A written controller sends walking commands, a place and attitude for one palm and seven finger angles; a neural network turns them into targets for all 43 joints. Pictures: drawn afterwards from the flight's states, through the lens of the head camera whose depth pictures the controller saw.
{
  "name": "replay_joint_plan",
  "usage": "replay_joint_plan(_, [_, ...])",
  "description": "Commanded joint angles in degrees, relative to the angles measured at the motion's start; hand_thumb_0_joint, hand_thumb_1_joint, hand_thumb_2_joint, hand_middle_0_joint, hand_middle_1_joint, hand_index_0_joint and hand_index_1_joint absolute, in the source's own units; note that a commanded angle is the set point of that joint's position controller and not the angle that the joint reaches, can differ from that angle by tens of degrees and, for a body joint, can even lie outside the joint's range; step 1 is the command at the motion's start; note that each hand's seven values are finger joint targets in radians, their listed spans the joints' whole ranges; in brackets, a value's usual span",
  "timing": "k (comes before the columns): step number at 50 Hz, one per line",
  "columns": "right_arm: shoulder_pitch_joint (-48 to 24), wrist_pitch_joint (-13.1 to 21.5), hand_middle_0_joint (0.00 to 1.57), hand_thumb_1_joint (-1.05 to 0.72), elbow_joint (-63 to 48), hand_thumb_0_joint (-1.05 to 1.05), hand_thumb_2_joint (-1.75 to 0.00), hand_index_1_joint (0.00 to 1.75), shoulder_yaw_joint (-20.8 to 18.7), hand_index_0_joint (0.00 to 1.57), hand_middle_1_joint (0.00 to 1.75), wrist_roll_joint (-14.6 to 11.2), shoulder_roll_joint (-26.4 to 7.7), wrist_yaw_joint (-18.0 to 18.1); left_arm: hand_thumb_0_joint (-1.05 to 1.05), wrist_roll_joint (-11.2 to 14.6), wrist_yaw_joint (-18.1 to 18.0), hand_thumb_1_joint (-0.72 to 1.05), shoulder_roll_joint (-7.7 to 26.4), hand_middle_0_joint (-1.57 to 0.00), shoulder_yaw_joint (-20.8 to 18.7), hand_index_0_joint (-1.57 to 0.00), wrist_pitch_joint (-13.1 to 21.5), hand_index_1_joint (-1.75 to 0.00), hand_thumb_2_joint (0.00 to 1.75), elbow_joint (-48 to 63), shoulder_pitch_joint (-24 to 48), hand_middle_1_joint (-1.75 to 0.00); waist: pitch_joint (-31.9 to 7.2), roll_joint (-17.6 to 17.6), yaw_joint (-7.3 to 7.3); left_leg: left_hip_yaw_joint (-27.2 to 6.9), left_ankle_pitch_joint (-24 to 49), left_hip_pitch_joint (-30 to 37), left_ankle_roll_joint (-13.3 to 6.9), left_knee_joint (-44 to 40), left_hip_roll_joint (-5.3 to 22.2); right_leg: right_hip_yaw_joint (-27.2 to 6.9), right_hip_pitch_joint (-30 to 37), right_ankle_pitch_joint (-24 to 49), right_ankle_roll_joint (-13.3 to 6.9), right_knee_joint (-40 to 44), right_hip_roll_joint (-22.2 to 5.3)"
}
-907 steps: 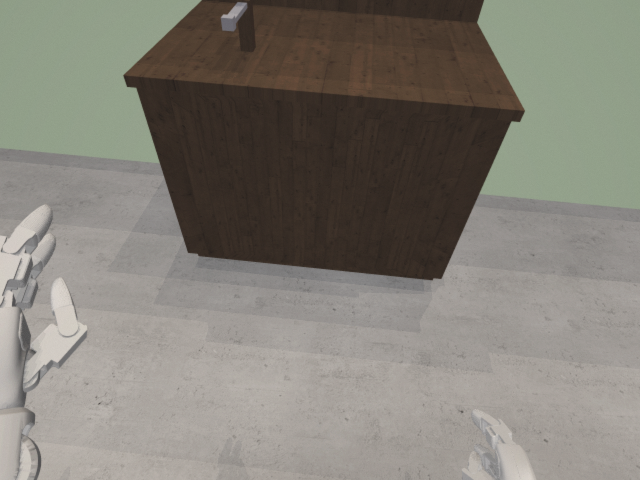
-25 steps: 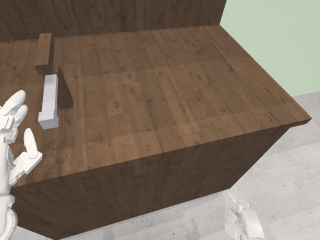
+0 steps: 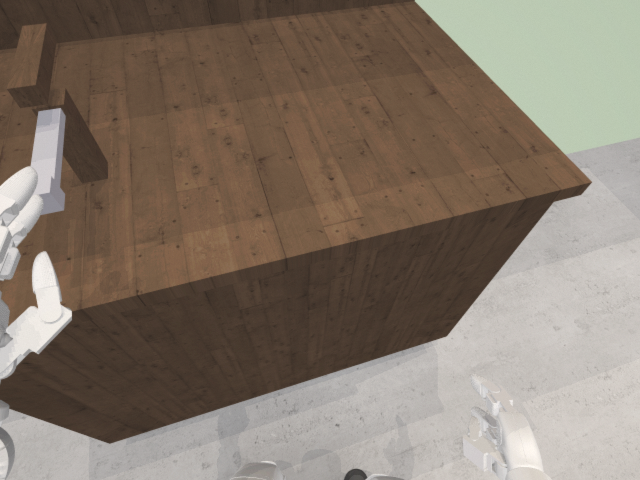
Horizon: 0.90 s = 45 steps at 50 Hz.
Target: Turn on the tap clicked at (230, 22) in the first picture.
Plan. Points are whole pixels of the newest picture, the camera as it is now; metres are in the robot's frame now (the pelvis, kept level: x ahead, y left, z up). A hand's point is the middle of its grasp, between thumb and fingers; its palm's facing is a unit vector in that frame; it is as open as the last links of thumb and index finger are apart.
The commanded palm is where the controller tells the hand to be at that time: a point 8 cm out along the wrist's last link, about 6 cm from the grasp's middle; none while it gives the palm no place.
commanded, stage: come to a stop and stand still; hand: left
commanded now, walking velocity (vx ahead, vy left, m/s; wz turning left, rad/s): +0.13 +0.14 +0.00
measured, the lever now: (43, 196) +0.35 +0.33 +0.16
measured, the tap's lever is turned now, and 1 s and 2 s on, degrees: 1 0 0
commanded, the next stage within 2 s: look again from close up in 0.98 s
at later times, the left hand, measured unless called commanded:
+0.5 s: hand (15, 275) +0.24 +0.27 +0.19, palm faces +0.46 -0.81 -0.36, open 7.4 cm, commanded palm +0.16 +0.29 +0.18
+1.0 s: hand (44, 293) +0.24 +0.28 +0.15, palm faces +0.36 -0.87 -0.33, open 7.4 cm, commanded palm +0.18 +0.31 +0.18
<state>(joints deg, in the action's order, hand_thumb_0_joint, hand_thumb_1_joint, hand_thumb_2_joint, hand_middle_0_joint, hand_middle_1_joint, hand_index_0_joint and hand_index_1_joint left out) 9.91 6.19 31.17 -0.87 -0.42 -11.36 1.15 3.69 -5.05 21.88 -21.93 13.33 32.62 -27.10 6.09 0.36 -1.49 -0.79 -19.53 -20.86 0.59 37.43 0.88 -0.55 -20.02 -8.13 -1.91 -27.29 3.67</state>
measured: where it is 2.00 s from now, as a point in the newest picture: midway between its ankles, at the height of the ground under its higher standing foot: outside the picture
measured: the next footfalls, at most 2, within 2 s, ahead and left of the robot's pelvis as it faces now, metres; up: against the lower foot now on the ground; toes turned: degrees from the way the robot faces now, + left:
none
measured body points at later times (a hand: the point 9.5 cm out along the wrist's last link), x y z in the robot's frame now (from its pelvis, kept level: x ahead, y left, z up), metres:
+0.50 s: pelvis +0.00 +0.01 +0.01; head +0.00 +0.00 +0.45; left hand +0.21 +0.31 +0.21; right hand +0.17 -0.20 -0.07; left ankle +0.00 +0.10 -0.73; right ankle +0.07 -0.10 -0.73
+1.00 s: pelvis +0.03 +0.03 +0.01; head +0.05 +0.06 +0.46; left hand +0.22 +0.32 +0.17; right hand +0.24 -0.18 -0.04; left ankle +0.00 +0.10 -0.73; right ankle +0.07 -0.10 -0.73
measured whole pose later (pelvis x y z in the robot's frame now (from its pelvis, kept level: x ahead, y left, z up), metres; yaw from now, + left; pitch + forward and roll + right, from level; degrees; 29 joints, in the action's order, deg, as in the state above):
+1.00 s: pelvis +0.03 +0.03 +0.01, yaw +0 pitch -2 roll -1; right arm 8.7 8.0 31.1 1.2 0.0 -11.0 0.9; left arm 2.1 -4.9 20.7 -18.2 11.8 25.6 -23.0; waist 4.7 -3.0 -2.6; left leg 0.1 -17.0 -7.9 -3.2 26.9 -2.4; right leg -1.1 -12.2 -8.5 0.7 -22.7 1.0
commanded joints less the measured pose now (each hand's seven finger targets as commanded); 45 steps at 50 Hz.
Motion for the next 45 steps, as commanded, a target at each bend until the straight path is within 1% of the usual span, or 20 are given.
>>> replay_joint_plan(1, [-2.6,2.5,0.20,-0.90,-6.5,0.00,-0.90,0.30,-1.5,0.20,0.30,-0.2,-5.8,1.8,0.00,-0.2,-3.6,0.90,10.5,-0.20,-8.1,-0.20,1.0,-0.30,0.90,7.2,0.9,-0.30,-13.1,-5.7,0.85,0.0,-1.3,10.7,-1.4,-7.2,-1.0,-12.6,0.1,-13.7,-3.7,12.1,-14.2])
replay_joint_plan(3, [-3.2,2.7,0.20,-0.90,-6.6,0.00,-0.90,0.30,-1.9,0.20,0.30,-0.6,-7.2,2.5,0.00,-0.8,-4.0,0.90,11.2,-0.20,-8.6,-0.20,0.4,-0.30,0.90,5.7,0.3,-0.30,-13.4,-3.6,0.59,-1.4,4.3,10.5,-2.4,-13.5,0.7,-8.8,5.6,-8.6,-1.3,8.8,-9.6])
replay_joint_plan(5, [-4.3,2.6,0.20,-0.90,-7.3,0.00,-0.90,0.30,-1.5,0.20,0.30,-0.9,-7.4,2.6,0.00,-1.2,-3.7,0.90,10.1,-0.20,-6.8,-0.20,0.7,-0.30,0.90,8.4,2.3,-0.30,-11.6,5.4,0.20,-5.4,-5.1,5.9,-3.2,-20.0,3.6,-5.7,7.7,-14.4,0.7,6.9,-6.8])
replay_joint_plan(6, [-4.4,2.7,0.20,-0.90,-7.5,0.00,-0.90,0.30,-1.4,0.20,0.30,-1.1,-7.5,2.5,0.00,-1.7,-3.6,0.90,9.6,-0.20,-6.0,-0.20,0.5,-0.30,0.90,8.5,3.4,-0.30,-10.0,6.4,0.25,-7.0,-9.5,1.9,-4.0,-22.2,4.7,-4.0,10.1,-13.9,1.3,5.1,-5.5])
replay_joint_plan(10, [-3.4,3.4,0.20,-0.90,-7.0,0.00,-0.90,0.30,-2.1,0.20,0.30,-1.2,-8.1,1.8,0.00,-2.5,-3.5,0.90,8.6,-0.20,-4.4,-0.20,-0.1,-0.30,0.90,7.8,5.4,-0.30,-10.2,3.9,0.25,-5.3,-3.0,1.5,-4.0,-19.5,4.1,-2.4,14.4,-5.9,1.2,3.9,-5.2])
replay_joint_plan(15, [-2.4,3.7,0.20,-0.90,-6.1,0.00,-0.90,0.30,-1.7,0.20,0.30,-0.9,-7.8,1.4,0.00,-3.1,-3.2,0.90,7.7,-0.20,-3.6,-0.20,0.2,-0.30,0.90,3.8,7.3,-0.30,-5.0,2.3,0.28,-5.4,-10.1,-0.8,-3.4,-20.8,2.8,-4.8,11.2,-13.6,0.6,7.6,-5.3])
replay_joint_plan(16, [5.0,7.4,0.20,-0.90,-5.0,0.00,-0.90,0.30,0.5,0.20,0.30,2.8,-9.3,1.3,0.00,-11.1,-2.7,0.90,54.9,-0.20,-35.0,-0.20,8.1,-0.30,0.90,21.2,67.1,-0.30,0.6,-0.3,-0.07,-0.9,8.4,-3.2,-3.5,-11.1,2.7,-4.8,3.8,-7.6,2.6,6.0,-6.3])
replay_joint_plan(17, [0.2,6.9,0.20,-0.90,-2.1,0.00,-0.90,0.30,2.4,0.20,0.30,-0.2,-2.0,1.3,0.00,-4.4,0.0,0.90,19.2,-0.20,-13.1,-0.20,6.3,-0.30,0.90,-14.9,32.5,-0.30,-13.8,-2.2,0.69,-2.7,7.6,5.9,-3.3,-12.2,0.6,-4.0,6.1,-8.5,-0.5,6.0,-10.0])
replay_joint_plan(18, [-1.7,7.0,0.20,-0.90,-4.9,0.00,-0.90,0.30,-0.5,0.20,0.30,-1.9,-4.7,0.7,0.00,-0.3,0.3,0.90,6.7,-0.20,-6.4,-0.20,3.3,-0.30,0.90,-18.0,17.7,-0.30,-14.5,10.1,-0.63,-0.4,8.5,11.9,-1.7,-16.6,0.3,-7.1,8.8,-4.1,-1.9,3.3,-5.9])
replay_joint_plan(20, [-0.9,7.2,0.20,-0.90,-6.5,0.00,-0.90,0.30,-0.7,0.20,0.30,-1.2,-7.3,-0.6,0.00,-0.8,0.8,0.90,6.7,-0.20,-2.7,-0.20,4.8,-0.30,0.90,-8.4,17.3,-0.30,-9.7,11.8,-0.87,-1.7,0.9,1.1,-1.5,-18.6,2.1,-6.6,14.0,-4.0,-0.8,2.6,-6.6])
replay_joint_plan(22, [-1.7,6.8,0.20,-0.90,-7.3,0.00,-0.90,0.30,-0.4,0.20,0.30,-1.4,-7.0,-1.6,0.00,-1.2,0.8,0.90,4.9,-0.20,0.2,-0.20,4.3,-0.30,0.90,-6.6,10.2,-0.30,-7.4,2.8,-1.66,-0.7,-3.7,-0.7,-2.0,-18.5,1.1,-7.7,13.3,-9.5,0.1,6.1,-6.5])
replay_joint_plan(24, [-2.4,6.4,0.20,-0.90,-7.8,0.00,-0.90,0.30,-0.4,0.20,0.30,-1.2,-7.1,-1.5,0.00,-1.3,0.2,0.90,6.6,-0.20,-1.6,-0.20,3.9,-0.30,0.90,-5.3,9.3,-0.30,-8.3,-5.6,-1.46,-0.6,-3.4,1.7,-1.8,-18.2,0.8,-7.2,11.6,-12.7,0.6,8.9,-5.9])
replay_joint_plan(26, [-2.4,6.1,0.20,-0.90,-8.1,0.00,-0.90,0.30,-0.3,0.20,0.30,-0.8,-7.0,-0.8,0.00,-1.5,0.0,0.90,8.9,-0.20,-4.5,-0.20,3.6,-0.30,0.90,-5.2,9.8,-0.30,-8.6,-9.9,-1.36,-0.5,-2.1,3.2,-1.7,-18.0,0.5,-8.0,10.0,-15.3,0.9,11.2,-5.6])
replay_joint_plan(27, [-2.5,6.0,0.20,-0.90,-8.2,0.00,-0.90,0.30,-0.2,0.20,0.30,-0.6,-6.8,-0.4,0.00,-1.5,-0.1,0.90,9.6,-0.20,-5.6,-0.20,3.6,-0.30,0.90,-4.6,10.8,-0.30,-8.6,-10.1,-1.16,-0.7,-2.0,3.8,-1.8,-18.1,0.5,-8.1,9.2,-16.1,1.0,11.8,-5.7])
replay_joint_plan(28, [-3.5,5.7,0.20,-0.90,-8.1,0.00,-0.90,0.30,-0.1,0.20,0.30,-0.5,-7.0,0.0,0.00,-1.6,-0.5,0.90,12.9,-0.20,-8.5,-0.20,3.6,-0.30,0.90,-2.5,12.7,-0.30,-8.2,-5.8,-1.02,-0.1,-0.9,5.2,-1.8,-18.8,0.5,-7.8,8.2,-15.1,0.9,11.6,-5.2])
replay_joint_plan(29, [-3.4,5.8,0.20,-0.90,-8.1,0.00,-0.90,0.30,0.1,0.20,0.30,-0.3,-6.7,0.2,0.00,-1.7,-0.3,0.90,10.8,-0.20,-7.0,-0.20,4.0,-0.30,0.90,-1.7,14.1,-0.30,-9.7,-2.8,-0.54,-0.6,0.0,4.6,-2.1,-19.4,0.9,-6.4,10.7,-12.7,0.9,9.9,-5.3])
replay_joint_plan(33, [-4.3,6.6,0.20,-0.90,-8.4,0.00,-0.90,0.30,0.5,0.20,0.30,0.2,-6.4,0.4,0.00,-1.8,-0.6,0.90,11.3,-0.20,-6.7,-0.20,4.3,-0.30,0.90,4.9,16.9,-0.30,-12.2,5.6,-0.69,0.2,8.5,7.7,-1.7,-18.2,0.8,-5.1,14.1,1.6,0.5,5.9,-4.8])
replay_joint_plan(36, [-3.2,7.0,0.20,-0.90,-8.1,0.00,-0.90,0.30,-0.2,0.20,0.30,0.2,-6.7,0.2,0.00,-1.6,-0.8,0.90,8.4,-0.20,-4.4,-0.20,4.2,-0.30,0.90,5.8,14.2,-0.30,-14.3,3.9,-0.53,-0.2,16.8,9.2,-1.0,-15.8,0.4,-4.3,17.1,11.1,0.3,4.7,-5.3])
replay_joint_plan(38, [-4.0,7.1,0.20,-0.90,-7.8,0.00,-0.90,0.30,-0.2,0.20,0.30,0.3,-6.8,0.1,0.00,-1.6,-1.3,0.90,9.9,-0.20,-5.6,-0.20,4.0,-0.30,0.90,7.1,13.2,-0.30,-15.7,4.2,-0.40,0.0,22.5,12.4,-0.4,-14.2,0.6,-3.7,16.8,16.8,0.2,3.8,-5.5])
replay_joint_plan(45, [-3.7,5.3,0.20,-0.90,-8.0,0.00,-0.90,0.30,-0.8,0.20,0.30,0.0,-7.0,0.3,0.00,-1.4,-2.0,0.90,8.1,-0.20,-4.5,-0.20,3.2,-0.30,0.90,6.9,10.9,-0.30,-14.6,3.4,-0.30,-1.3,25.1,11.3,0.1,-14.4,1.8,-2.7,18.4,18.6,0.4,3.1,-5.8])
